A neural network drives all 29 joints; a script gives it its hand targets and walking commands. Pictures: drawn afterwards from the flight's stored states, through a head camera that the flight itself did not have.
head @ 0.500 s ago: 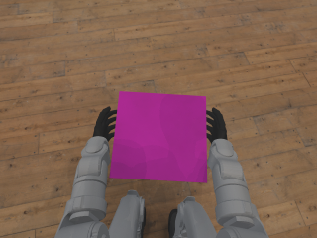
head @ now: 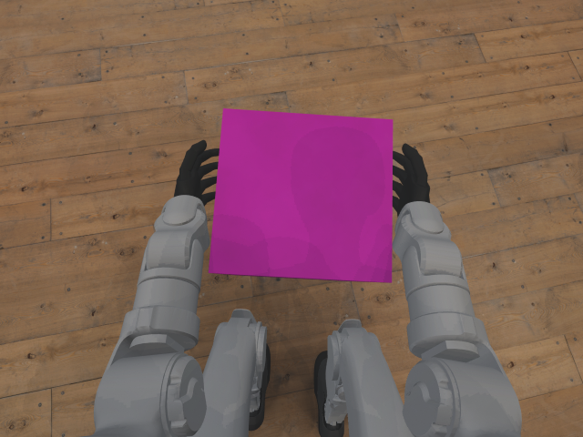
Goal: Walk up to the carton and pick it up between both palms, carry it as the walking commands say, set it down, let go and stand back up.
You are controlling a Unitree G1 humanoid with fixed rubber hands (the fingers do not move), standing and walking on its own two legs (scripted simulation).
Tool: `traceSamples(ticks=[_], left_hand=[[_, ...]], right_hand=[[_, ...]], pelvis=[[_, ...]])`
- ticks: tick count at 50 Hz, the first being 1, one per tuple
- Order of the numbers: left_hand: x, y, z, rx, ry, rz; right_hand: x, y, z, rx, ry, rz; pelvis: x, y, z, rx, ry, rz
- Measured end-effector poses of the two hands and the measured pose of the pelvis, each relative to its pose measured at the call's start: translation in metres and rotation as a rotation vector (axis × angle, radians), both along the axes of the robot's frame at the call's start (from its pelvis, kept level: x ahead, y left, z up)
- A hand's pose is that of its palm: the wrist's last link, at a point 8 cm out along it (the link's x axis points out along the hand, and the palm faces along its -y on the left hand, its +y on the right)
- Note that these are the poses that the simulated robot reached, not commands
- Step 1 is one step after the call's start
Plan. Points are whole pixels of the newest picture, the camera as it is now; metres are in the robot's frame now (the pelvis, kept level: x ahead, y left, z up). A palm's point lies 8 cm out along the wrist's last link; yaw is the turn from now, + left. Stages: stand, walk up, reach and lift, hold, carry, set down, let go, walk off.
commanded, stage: set down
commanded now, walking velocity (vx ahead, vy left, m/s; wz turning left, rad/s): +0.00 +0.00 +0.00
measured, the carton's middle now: (299, 212) +0.44 +0.02 -0.12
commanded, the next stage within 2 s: none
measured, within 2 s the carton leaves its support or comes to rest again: neither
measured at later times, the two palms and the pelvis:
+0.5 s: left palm (202, 201) +0.46 +0.18 -0.15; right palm (387, 207) +0.47 -0.12 -0.14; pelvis -0.01 -0.01 -0.07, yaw +0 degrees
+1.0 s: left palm (214, 208) +0.49 +0.18 -0.27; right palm (367, 218) +0.49 -0.12 -0.26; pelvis -0.05 -0.01 -0.14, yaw +0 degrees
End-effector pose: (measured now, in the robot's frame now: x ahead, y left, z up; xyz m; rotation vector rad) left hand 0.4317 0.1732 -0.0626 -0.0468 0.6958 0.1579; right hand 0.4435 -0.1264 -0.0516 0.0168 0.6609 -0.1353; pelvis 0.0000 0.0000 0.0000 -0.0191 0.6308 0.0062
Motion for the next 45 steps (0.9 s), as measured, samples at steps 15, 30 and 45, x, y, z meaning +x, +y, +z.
traceSamples(ticks=[15, 30, 45], left_hand=[[0.015, 0.002, -0.053, 0.018, 0.004, -0.019], [0.034, 0.006, -0.108, 0.020, 0.000, -0.030], [0.050, 0.008, -0.201, 0.016, -0.002, -0.050]], right_hand=[[0.014, 0.002, -0.053, -0.005, 0.005, 0.000], [0.030, 0.006, -0.108, 0.005, 0.001, -0.016], [0.038, 0.007, -0.203, -0.026, 0.000, -0.007]], pelvis=[[-0.005, -0.007, -0.042, 0.001, 0.070, 0.002], [-0.020, -0.011, -0.082, 0.009, 0.064, 0.000], [-0.046, -0.008, -0.125, 0.006, -0.164, 0.003]])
